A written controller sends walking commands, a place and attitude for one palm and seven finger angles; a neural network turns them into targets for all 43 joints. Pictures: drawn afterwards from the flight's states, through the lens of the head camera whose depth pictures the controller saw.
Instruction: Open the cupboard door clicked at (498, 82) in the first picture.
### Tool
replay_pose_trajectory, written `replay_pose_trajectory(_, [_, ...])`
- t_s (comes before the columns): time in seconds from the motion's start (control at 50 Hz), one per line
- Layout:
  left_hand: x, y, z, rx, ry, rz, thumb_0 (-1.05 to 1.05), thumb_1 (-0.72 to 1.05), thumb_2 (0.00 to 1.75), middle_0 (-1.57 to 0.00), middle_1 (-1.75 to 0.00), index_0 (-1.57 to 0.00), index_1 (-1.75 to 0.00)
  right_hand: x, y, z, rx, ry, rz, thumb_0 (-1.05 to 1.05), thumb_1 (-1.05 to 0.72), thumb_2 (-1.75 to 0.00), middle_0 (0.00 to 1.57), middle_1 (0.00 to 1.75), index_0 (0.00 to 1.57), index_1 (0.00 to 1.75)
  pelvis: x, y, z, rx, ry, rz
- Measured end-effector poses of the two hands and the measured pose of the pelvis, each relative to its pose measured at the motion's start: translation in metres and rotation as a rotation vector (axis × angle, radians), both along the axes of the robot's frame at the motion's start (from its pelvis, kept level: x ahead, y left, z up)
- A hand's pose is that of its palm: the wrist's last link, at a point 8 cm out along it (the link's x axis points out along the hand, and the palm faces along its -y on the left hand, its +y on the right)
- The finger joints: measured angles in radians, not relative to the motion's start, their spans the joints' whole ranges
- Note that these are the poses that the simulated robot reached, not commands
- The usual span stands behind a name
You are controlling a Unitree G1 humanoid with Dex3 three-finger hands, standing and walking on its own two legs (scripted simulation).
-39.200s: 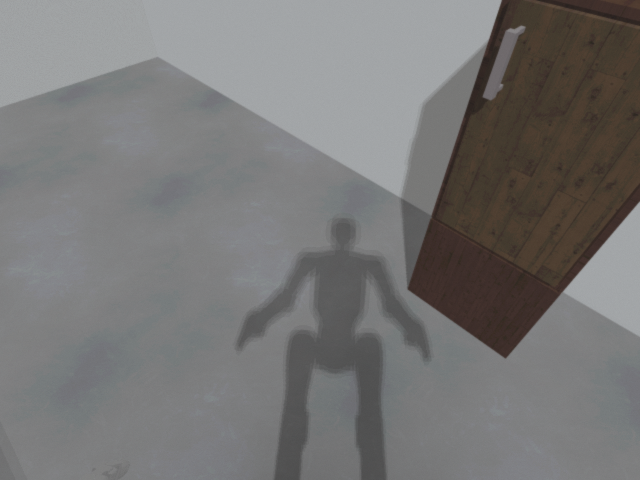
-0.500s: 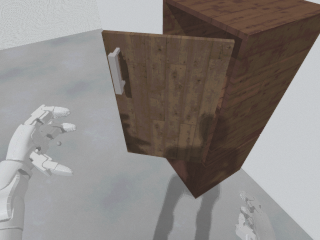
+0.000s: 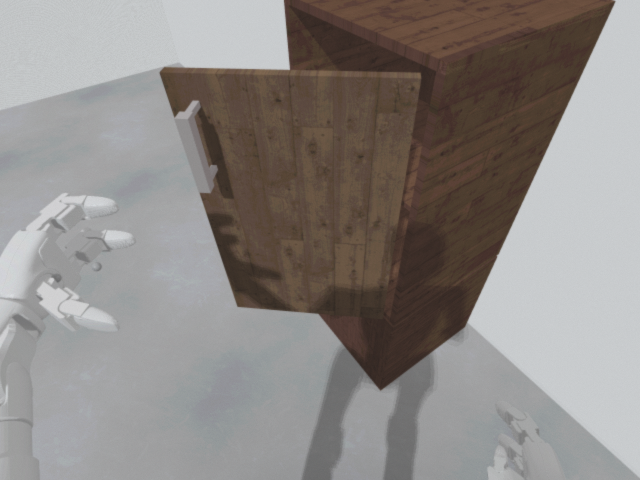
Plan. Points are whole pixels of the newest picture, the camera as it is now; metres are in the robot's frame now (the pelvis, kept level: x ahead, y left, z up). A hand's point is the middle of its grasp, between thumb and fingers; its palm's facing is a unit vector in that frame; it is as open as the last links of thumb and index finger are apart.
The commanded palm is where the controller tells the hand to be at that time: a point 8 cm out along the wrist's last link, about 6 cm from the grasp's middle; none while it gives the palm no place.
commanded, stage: raise the hand with hooked fingers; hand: left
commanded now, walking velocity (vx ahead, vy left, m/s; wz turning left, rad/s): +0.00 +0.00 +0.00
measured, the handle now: (200, 147) +0.54 +0.23 +0.15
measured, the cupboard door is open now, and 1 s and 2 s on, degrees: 49 49 49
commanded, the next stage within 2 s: move the hooked fingers beside the handle in 0.24 s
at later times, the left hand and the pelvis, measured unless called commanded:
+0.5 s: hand (77, 261) +0.30 +0.29 +0.16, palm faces +0.06 -1.00 -0.04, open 14.0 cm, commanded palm +0.27 +0.34 +0.17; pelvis -0.01 +0.01 +0.00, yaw +1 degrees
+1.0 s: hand (103, 219) +0.36 +0.29 +0.16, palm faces +0.03 -1.00 -0.03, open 14.0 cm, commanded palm +0.34 +0.34 +0.16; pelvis +0.01 +0.02 +0.00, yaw +0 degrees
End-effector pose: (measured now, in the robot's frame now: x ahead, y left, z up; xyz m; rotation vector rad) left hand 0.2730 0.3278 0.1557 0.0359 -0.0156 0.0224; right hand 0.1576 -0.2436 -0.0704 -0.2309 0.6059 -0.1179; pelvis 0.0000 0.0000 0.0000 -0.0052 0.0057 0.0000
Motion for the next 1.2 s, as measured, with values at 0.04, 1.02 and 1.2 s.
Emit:
replay_pose_trajectory(0.04, [-0.003,0.002,0.000,0.002,-0.019,0.026,-0.01,-0.50,0.30,-0.30,-1.20,-0.30,-1.20,0.000,0.000,0.002,-0.005,-0.007,0.000,0.01,-0.90,-0.90,0.21,0.30,0.20,0.30,-0.001,0.000,0.000,-0.001,-0.008,0.000])
replay_pose_trajectory(1.02, [0.069,0.021,0.007,-0.012,-0.020,0.007,-0.01,-0.50,0.30,-0.30,-1.20,-0.30,-1.20,-0.031,0.011,-0.012,-0.034,0.140,-0.048,0.01,-0.90,-0.90,0.21,0.30,0.20,0.30,0.008,0.019,0.002,-0.008,0.045,0.003])
replay_pose_trajectory(1.2, [0.095,0.014,0.003,-0.006,0.034,-0.014,-0.01,-0.50,0.30,-0.30,-1.20,-0.30,-1.20,-0.038,0.008,-0.017,-0.038,0.187,-0.062,0.01,-0.90,-0.90,0.21,0.30,0.20,0.30,0.008,0.019,0.001,-0.008,0.072,0.008])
